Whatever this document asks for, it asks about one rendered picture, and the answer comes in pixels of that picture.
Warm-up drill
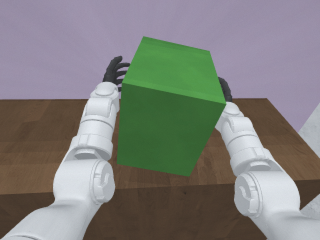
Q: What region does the right robot upper arm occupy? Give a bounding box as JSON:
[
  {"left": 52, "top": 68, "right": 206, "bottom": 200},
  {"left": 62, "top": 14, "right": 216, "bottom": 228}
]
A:
[{"left": 234, "top": 170, "right": 320, "bottom": 240}]

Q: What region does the left robot upper arm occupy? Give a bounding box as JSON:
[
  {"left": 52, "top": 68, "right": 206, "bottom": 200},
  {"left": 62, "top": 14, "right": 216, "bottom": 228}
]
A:
[{"left": 0, "top": 158, "right": 115, "bottom": 240}]

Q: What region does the robot left hand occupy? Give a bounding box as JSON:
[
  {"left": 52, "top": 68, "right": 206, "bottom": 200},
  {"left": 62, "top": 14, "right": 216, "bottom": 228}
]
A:
[{"left": 102, "top": 56, "right": 130, "bottom": 92}]

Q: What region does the right robot forearm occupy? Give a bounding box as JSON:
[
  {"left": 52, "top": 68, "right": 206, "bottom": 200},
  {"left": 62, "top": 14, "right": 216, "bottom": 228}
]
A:
[{"left": 215, "top": 102, "right": 300, "bottom": 207}]

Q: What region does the left robot forearm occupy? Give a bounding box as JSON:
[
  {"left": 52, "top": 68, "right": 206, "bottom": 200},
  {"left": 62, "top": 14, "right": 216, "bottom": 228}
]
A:
[{"left": 53, "top": 82, "right": 120, "bottom": 196}]

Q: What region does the carton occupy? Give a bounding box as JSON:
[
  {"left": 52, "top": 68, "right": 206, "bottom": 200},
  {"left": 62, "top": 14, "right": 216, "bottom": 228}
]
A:
[{"left": 117, "top": 36, "right": 227, "bottom": 177}]

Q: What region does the pedestal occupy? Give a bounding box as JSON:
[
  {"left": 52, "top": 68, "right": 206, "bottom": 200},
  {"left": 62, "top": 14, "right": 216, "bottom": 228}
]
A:
[{"left": 0, "top": 98, "right": 320, "bottom": 240}]

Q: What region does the robot right hand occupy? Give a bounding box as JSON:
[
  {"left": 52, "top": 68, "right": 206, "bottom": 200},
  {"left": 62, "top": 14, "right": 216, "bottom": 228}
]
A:
[{"left": 218, "top": 77, "right": 233, "bottom": 103}]

